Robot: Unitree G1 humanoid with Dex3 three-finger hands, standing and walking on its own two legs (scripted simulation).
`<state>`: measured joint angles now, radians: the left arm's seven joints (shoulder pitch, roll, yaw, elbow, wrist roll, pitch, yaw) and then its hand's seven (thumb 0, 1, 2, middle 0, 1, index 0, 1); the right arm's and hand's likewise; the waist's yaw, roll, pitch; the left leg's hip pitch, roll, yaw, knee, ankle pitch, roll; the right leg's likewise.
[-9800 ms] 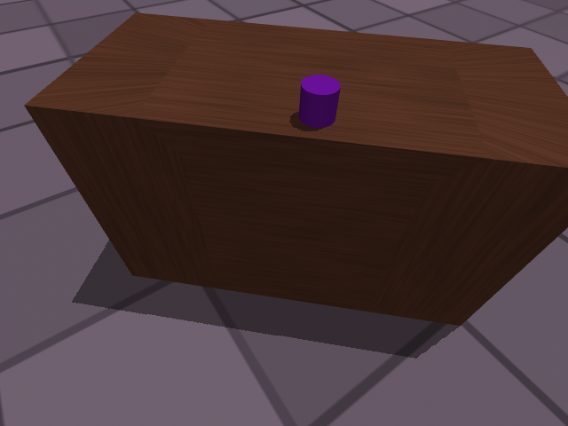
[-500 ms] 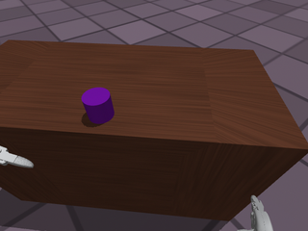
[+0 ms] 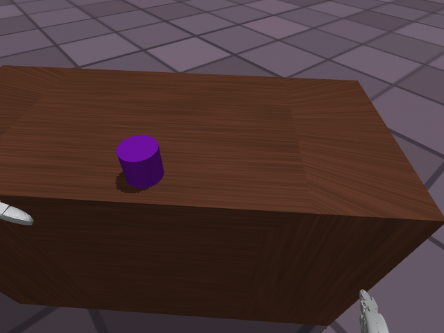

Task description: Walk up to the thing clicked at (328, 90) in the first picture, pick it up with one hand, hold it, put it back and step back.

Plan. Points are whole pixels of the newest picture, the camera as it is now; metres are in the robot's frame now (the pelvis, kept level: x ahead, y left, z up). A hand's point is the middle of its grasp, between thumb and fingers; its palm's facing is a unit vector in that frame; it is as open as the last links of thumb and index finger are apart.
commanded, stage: go down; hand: left
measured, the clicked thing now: (141, 161) +0.44 +0.21 +0.07
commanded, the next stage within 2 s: none
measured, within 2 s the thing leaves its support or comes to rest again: neither
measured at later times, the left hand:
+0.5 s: hand out of the picture +0.32 +0.37 +0.21, palm faces +0.27 -0.96 -0.10, open 17.7 cm
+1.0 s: hand out of the picture +0.34 +0.38 +0.20, palm faces +0.23 -0.97 -0.05, open 17.8 cm
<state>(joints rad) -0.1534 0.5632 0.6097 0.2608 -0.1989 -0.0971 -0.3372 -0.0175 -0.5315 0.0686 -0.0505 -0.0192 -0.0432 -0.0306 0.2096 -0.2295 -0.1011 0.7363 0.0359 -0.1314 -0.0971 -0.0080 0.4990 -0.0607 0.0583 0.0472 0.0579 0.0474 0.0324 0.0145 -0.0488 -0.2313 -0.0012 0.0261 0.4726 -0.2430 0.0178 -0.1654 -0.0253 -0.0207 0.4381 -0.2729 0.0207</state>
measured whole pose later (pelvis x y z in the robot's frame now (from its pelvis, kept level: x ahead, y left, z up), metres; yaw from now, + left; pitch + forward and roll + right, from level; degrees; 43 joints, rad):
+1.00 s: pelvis +0.01 +0.00 +0.00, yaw +0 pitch +6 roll -1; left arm -0.55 0.82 0.64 0.88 -0.20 0.02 -0.58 -0.02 -0.61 0.05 -0.05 -0.01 -0.04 -0.03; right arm 0.16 -0.23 0.01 0.83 0.02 -0.22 -0.19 -0.01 0.51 -0.06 0.06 0.05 0.06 0.05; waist -0.02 0.01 -0.11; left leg -0.35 0.00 0.01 0.48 -0.24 0.02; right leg -0.27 -0.02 -0.03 0.43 -0.26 0.02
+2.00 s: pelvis +0.01 +0.00 +0.00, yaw +0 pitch +8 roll -1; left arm -0.62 0.89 0.62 0.99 -0.20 0.08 -0.63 -0.02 -0.59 0.04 -0.04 -0.03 -0.04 -0.04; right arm 0.18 -0.24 0.03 0.77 0.02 -0.22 -0.20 -0.01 0.51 -0.06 0.06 0.05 0.06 0.05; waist -0.04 0.01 -0.12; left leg -0.40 0.01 0.01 0.51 -0.25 0.02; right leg -0.31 -0.02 -0.03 0.43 -0.26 0.02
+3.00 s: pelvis +0.01 +0.00 -0.02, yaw -3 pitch +12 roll -2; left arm -0.56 0.46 0.45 0.84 -0.20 -0.18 -0.21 -0.02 -0.58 0.04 -0.05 -0.04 -0.06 -0.04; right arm 0.25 -0.24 -0.05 0.58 0.02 -0.11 -0.05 -0.01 0.52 -0.06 0.06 0.05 0.06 0.05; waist -0.09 0.02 -0.13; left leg -0.58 0.05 0.04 0.72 -0.36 0.01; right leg -0.52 0.02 0.01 0.66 -0.36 0.01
